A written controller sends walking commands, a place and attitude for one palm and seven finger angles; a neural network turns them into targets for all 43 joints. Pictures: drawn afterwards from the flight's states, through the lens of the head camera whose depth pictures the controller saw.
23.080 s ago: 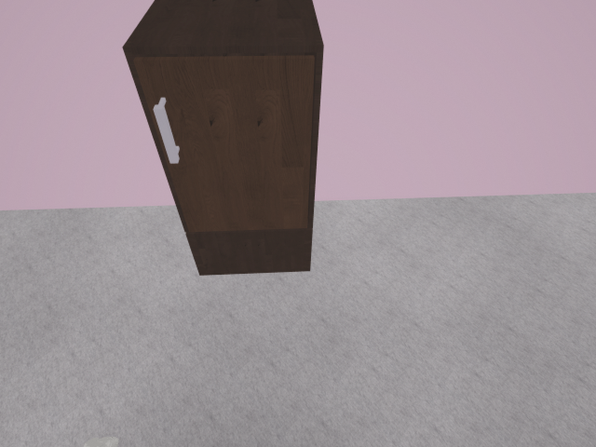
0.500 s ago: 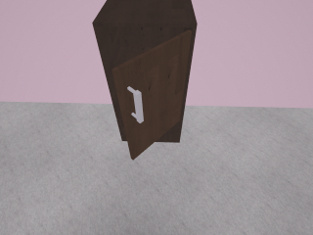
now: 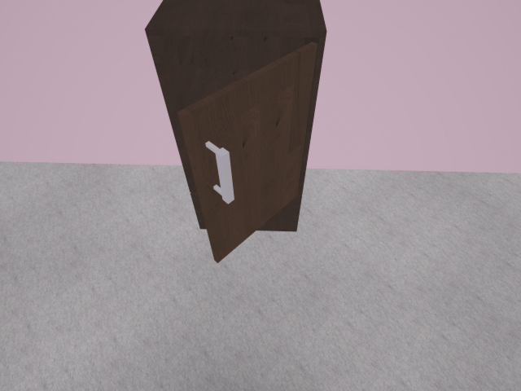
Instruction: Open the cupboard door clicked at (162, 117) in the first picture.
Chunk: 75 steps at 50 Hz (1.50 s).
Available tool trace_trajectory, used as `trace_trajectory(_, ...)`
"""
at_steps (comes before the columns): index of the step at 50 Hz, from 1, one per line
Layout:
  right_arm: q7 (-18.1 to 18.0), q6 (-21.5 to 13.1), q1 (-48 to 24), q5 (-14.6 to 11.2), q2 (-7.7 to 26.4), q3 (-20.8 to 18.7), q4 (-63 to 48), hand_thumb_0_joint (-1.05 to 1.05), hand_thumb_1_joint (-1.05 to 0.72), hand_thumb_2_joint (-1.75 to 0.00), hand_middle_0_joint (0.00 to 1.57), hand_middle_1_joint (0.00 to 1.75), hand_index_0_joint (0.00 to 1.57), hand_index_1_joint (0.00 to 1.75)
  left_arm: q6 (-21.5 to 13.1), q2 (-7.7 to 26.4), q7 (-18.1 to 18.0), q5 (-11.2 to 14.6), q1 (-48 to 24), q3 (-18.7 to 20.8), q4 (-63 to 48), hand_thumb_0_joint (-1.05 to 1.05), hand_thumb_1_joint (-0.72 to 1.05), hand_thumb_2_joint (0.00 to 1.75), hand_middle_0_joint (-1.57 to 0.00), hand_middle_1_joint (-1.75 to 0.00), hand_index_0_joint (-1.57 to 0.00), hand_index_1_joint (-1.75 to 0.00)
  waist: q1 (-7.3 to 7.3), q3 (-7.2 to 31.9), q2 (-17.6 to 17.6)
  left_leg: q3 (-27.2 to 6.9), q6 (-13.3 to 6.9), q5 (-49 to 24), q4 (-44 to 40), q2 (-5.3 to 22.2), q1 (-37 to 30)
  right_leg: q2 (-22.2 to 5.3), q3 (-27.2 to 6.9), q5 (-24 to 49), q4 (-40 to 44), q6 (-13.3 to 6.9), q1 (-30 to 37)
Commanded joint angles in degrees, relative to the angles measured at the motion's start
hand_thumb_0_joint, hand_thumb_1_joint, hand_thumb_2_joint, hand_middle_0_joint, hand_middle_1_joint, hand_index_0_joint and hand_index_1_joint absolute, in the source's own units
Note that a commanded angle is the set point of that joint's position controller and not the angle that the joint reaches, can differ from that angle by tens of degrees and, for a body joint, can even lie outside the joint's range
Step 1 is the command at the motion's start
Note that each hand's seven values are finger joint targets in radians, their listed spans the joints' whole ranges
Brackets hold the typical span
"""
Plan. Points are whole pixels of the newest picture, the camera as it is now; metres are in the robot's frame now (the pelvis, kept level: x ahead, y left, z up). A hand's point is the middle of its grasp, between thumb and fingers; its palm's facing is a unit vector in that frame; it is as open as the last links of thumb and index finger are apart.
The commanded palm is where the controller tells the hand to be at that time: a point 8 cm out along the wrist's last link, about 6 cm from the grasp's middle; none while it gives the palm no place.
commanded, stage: look to check the result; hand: left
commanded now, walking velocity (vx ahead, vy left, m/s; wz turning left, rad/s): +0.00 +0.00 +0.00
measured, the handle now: (219, 173) +0.57 +0.13 -0.06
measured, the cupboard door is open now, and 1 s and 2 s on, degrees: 48 48 48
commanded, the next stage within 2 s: walk to a spot facing it in 0.14 s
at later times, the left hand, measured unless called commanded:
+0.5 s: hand out of the picture +0.06 +0.21 -0.17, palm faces -0.06 -0.96 -0.27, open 7.4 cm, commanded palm none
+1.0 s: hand out of the picture +0.07 +0.17 -0.17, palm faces -0.26 -0.93 -0.27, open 7.4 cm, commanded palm none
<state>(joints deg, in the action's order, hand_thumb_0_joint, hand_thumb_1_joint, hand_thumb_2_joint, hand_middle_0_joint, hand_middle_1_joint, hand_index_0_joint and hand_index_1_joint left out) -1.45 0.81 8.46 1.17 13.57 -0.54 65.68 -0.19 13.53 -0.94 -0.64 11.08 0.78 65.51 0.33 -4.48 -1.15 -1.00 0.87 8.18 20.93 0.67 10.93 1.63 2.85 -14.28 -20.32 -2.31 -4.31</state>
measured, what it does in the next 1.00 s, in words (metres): lifts its left foot, turning right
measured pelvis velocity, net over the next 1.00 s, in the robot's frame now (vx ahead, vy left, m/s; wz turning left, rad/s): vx -0.02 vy -0.02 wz -0.35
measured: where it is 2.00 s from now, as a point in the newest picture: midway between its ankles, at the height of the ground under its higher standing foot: outside the picture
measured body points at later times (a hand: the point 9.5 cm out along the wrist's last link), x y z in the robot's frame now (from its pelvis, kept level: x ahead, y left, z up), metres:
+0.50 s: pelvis +0.00 +0.00 -0.01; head +0.03 -0.01 +0.44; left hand +0.06 +0.26 -0.15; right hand +0.05 -0.26 -0.16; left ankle +0.04 +0.13 -0.75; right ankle -0.03 -0.09 -0.75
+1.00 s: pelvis -0.02 -0.02 +0.00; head +0.03 -0.04 +0.44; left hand +0.09 +0.22 -0.15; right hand +0.01 -0.29 -0.15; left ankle +0.02 +0.14 -0.69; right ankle -0.04 -0.09 -0.75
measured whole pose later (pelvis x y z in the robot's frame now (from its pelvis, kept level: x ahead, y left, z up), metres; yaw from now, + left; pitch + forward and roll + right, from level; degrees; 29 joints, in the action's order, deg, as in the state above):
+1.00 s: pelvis -0.02 -0.02 +0.00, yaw -20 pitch +1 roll +2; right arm -2.4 3.3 5.0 0.4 11.5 -3.7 53.5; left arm 2.4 11.2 -0.8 -1.6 15.2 4.3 55.0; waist -1.8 -5.1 0.9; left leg -0.8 2.8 24.5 52.2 1.1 23.7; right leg 6.1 -9.3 -12.4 -26.1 -4.6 -13.8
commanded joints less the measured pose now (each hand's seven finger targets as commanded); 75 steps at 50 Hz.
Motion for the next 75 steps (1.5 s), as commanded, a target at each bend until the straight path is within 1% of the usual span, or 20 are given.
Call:
trace_trajectory(1, -0.3, -1.2, -0.4, -0.1, 9.2, -1.4, -2.7, 0.0, -0.9, -0.9, 0.2, 0.3, 0.2, 0.3, -1.3, 9.6, -0.7, 0.2, 0.4, 1.9, -2.5, 0.0, 0.9, 0.9, -0.2, -0.3, -0.2, -0.3, -0.09, 3.2, 0.8, -4.4, -2.4, -7.4, -1.6, 5.1, -5.1, -8.1, -6.1, 6.8, 5.6, -0.7, -4.7)
trace_trajectory(24, -1.5, 0.3, 3.8, 0.2, 7.5, -3.3, -7.1, 0.0, -0.9, -0.9, 0.2, 0.3, 0.2, 0.3, 2.0, 8.2, -0.2, -0.2, 1.3, 3.9, -8.3, 0.0, 0.9, 0.9, -0.2, -0.3, -0.2, -0.3, 0.39, 4.1, 0.8, 0.9, -2.1, -6.1, 5.2, 8.4, -3.0, -6.3, -11.1, 17.0, -5.3, -1.1, -9.4)
trace_trajectory(31, -1.6, -0.1, 4.0, 0.8, 10.3, -4.9, -10.9, 0.0, -0.9, -0.9, 0.2, 0.3, 0.2, 0.3, 3.2, 4.7, 1.3, -0.3, 2.5, 4.7, -12.2, 0.0, 0.9, 0.9, -0.2, -0.3, -0.2, -0.3, -1.01, 4.4, -10.4, -7.5, -10.2, -1.5, -2.5, 20.9, 1.8, -0.9, -4.4, -13.6, -25.5, 0.8, -13.8)
trace_trajectory(33, -1.5, -0.1, 1.2, 0.8, 10.2, -5.0, -12.2, 0.0, -0.9, -0.9, 0.2, 0.3, 0.2, 0.3, 3.0, 4.3, 1.7, -0.5, 5.8, 5.1, -11.9, 0.0, 0.9, 0.9, -0.2, -0.3, -0.2, -0.3, -3.62, 4.6, -6.3, -2.1, -7.7, -3.3, 3.8, 18.1, 7.3, -2.1, -4.1, -7.4, -16.8, 0.5, -6.8)
trace_trajectory(34, -1.5, 0.3, -0.9, 0.3, 8.2, -4.9, -13.6, 0.0, -0.9, -0.9, 0.2, 0.3, 0.2, 0.3, 2.5, 6.9, 1.4, -0.9, 9.1, 5.8, -11.4, 0.0, 0.9, 0.9, -0.2, -0.3, -0.2, -0.3, -5.38, 3.8, 3.7, 2.8, -3.5, 3.6, 14.7, 11.0, 12.6, -6.1, -12.8, 3.7, -4.7, -0.8, -3.7)
trace_trajectory(35, -1.0, 0.4, -1.4, -0.4, 3.6, -4.4, -15.0, 0.0, -0.9, -0.9, 0.2, 0.3, 0.2, 0.3, 2.1, 12.7, 0.6, -1.5, 9.1, 6.9, -11.4, 0.0, 0.9, 0.9, -0.2, -0.3, -0.2, -0.3, -4.73, 3.3, 21.3, 9.5, 1.2, 21.2, 28.5, 0.7, 20.9, -19.2, -31.0, 13.1, 5.1, -4.6, -1.6)
trace_trajectory(37, -1.1, 1.4, -2.2, -0.3, 5.3, -5.0, -14.4, 0.0, -0.9, -0.9, 0.2, 0.3, 0.2, 0.3, 2.2, 10.7, -0.4, -0.7, 5.4, 6.8, -12.6, 0.0, 0.9, 0.9, -0.2, -0.3, -0.2, -0.3, -3.08, 1.0, 12.1, -1.0, 0.6, 21.2, 44.1, 1.7, 22.3, -17.4, -30.3, 17.2, 3.5, -8.1, -5.8)
trace_trajectory(39, -0.9, 1.0, -1.1, -0.2, 3.7, -4.5, -14.1, 0.0, -0.9, -0.9, 0.2, 0.3, 0.2, 0.3, 1.5, 8.2, -0.7, -0.5, 3.7, 6.2, -13.6, 0.0, 0.9, 0.9, -0.2, -0.3, -0.2, -0.3, -1.44, 3.3, 6.2, -1.1, 1.6, 17.1, 44.7, 2.6, 22.6, -14.9, -25.8, 26.4, -0.3, -10.2, -2.8)
trace_trajectory(53, -1.4, 0.0, -0.5, -1.3, 2.9, -4.0, -17.1, 0.0, -0.9, -0.9, 0.2, 0.3, 0.2, 0.3, 1.9, 9.8, -0.4, -0.8, 3.5, 7.0, -15.2, 0.0, 0.9, 0.9, -0.2, -0.3, -0.2, -0.3, -0.41, 8.1, 8.4, -1.3, 1.1, 12.4, 13.4, -0.7, 6.6, -8.8, -30.6, 26.6, -3.9, -6.4, -4.7)
trace_trajectory(55, -2.0, -0.9, 4.6, -0.9, 6.7, -4.6, -15.9, 0.0, -0.9, -0.9, 0.2, 0.3, 0.2, 0.3, 2.0, 7.1, 0.0, 0.0, 1.3, 6.3, -16.8, 0.0, 0.9, 0.9, -0.2, -0.3, -0.2, -0.3, 2.03, 9.5, -0.2, -8.5, -1.9, 6.5, -1.3, 7.4, -10.6, -2.0, -24.6, 10.7, -9.9, -1.0, -20.3)
trace_trajectory(56, -2.1, -1.0, 4.4, 0.0, 12.3, -5.7, -16.9, 0.0, -0.9, -0.9, 0.2, 0.3, 0.2, 0.3, 1.9, 4.4, 0.9, 0.4, 2.8, 5.5, -18.0, 0.0, 0.9, 0.9, -0.2, -0.3, -0.2, -0.3, 1.14, 9.2, -15.5, -22.6, -7.8, 3.0, -5.3, 22.2, -14.1, 4.6, -14.2, -12.9, -21.3, 2.4, -29.9)
trace_trajectory(57, -2.4, -0.8, 4.9, 0.6, 13.7, -5.7, -17.9, 0.0, -0.9, -0.9, 0.2, 0.3, 0.2, 0.3, 1.5, 6.3, 1.4, -0.2, 0.2, 5.9, -19.9, 0.0, 0.9, 0.9, -0.2, -0.3, -0.2, -0.3, 1.64, 6.1, -13.8, -26.2, -14.1, -0.5, -6.5, 29.3, -6.6, 2.0, -7.2, -20.7, -34.1, 4.5, -30.5)
trace_trajectory(58, -1.9, -1.1, 4.3, 1.2, 13.4, -5.5, -18.4, 0.0, -0.9, -0.9, 0.2, 0.3, 0.2, 0.3, 1.5, 6.4, 2.0, -0.9, -1.6, 6.0, -20.7, 0.0, 0.9, 0.9, -0.2, -0.3, -0.2, -0.3, 1.54, 4.8, -8.0, -24.1, -15.4, -4.2, -5.6, 28.6, -1.4, -0.2, -7.2, -19.7, -40.7, 4.6, -29.6)
trace_trajectory(62, -1.9, -1.1, 1.3, 1.7, 10.2, -4.6, -19.0, 0.0, -0.9, -0.9, 0.2, 0.3, 0.2, 0.3, 2.3, 4.4, 3.1, -0.5, -1.4, 5.3, -19.7, 0.0, 0.9, 0.9, -0.2, -0.3, -0.2, -0.3, -0.64, 5.4, -13.5, -2.7, -7.8, -25.1, 3.7, 16.6, -0.4, -1.5, -1.1, -15.8, -32.0, 4.2, -21.3)
trace_trajectory(65, -1.4, -0.5, 1.8, 0.9, 12.2, -5.2, -18.9, 0.0, -0.9, -0.9, 0.2, 0.3, 0.2, 0.3, 2.0, 5.5, 3.4, -0.3, 2.7, 5.4, -18.5, 0.0, 0.9, 0.9, -0.2, -0.3, -0.2, -0.3, -2.12, 8.0, -8.5, 1.2, -4.0, -16.1, 10.8, 14.2, 3.4, 0.8, 2.5, -3.2, -16.2, 3.2, -8.3)
trace_trajectory(66, -1.1, -0.3, 0.9, 0.5, 11.3, -5.2, -19.9, 0.0, -0.9, -0.9, 0.2, 0.3, 0.2, 0.3, 1.7, 7.9, 3.1, -0.5, 5.5, 6.0, -18.0, 0.0, 0.9, 0.9, -0.2, -0.3, -0.2, -0.3, -3.53, 6.6, -1.8, 3.3, -1.4, -5.8, 16.9, 11.2, 9.7, -1.1, -1.5, 5.8, -8.2, 1.9, -2.5)
trace_trajectory(67, -0.6, 0.0, 1.2, -0.4, 7.0, -4.6, -21.5, 0.0, -0.9, -0.9, 0.2, 0.3, 0.2, 0.3, 1.3, 14.5, 2.2, -1.2, 6.8, 7.2, -17.7, 0.0, 0.9, 0.9, -0.2, -0.3, -0.2, -0.3, -3.86, 6.8, 17.1, 9.3, 2.8, 16.9, 30.1, 3.0, 21.0, -16.2, -25.4, 14.7, 0.7, -4.1, 2.6)
trace_trajectory(68, -0.6, 0.4, -1.4, -0.7, 6.8, -4.0, -22.8, 0.0, -0.9, -0.9, 0.2, 0.3, 0.2, 0.3, 1.6, 17.8, 1.5, -0.7, 9.0, 7.6, -17.7, 0.0, 0.9, 0.9, -0.2, -0.3, -0.2, -0.3, -6.86, 7.4, 19.8, 3.2, 2.2, 30.8, 40.7, 2.0, 21.2, -23.9, -34.2, 13.9, 4.2, -11.0, -2.6)
trace_trajectory(70, 0.0, 0.5, -0.1, -0.6, 7.3, -4.2, -21.7, 0.0, -0.9, -0.9, 0.2, 0.3, 0.2, 0.3, 2.3, 15.5, 1.3, -1.5, -0.1, 7.2, -20.4, 0.0, 0.9, 0.9, -0.2, -0.3, -0.2, -0.3, -2.51, 4.9, 16.5, 1.0, 1.2, 24.9, 42.2, 2.8, 18.6, -16.5, -32.0, -7.0, 3.6, -10.6, -14.0)
trace_trajectory(75, -0.9, -1.3, 12.3, -0.5, 7.0, -3.5, -15.8, 0.0, -0.9, -0.9, 0.2, 0.3, 0.2, 0.3, 2.7, 10.8, 1.0, -0.1, -4.6, 5.6, -20.1, 0.0, 0.9, 0.9, -0.2, -0.3, -0.2, -0.3, 3.51, 10.1, 2.3, -0.5, 0.5, 9.3, 2.6, 4.3, -4.8, -6.8, -19.4, 9.1, -12.5, -2.0, -20.8)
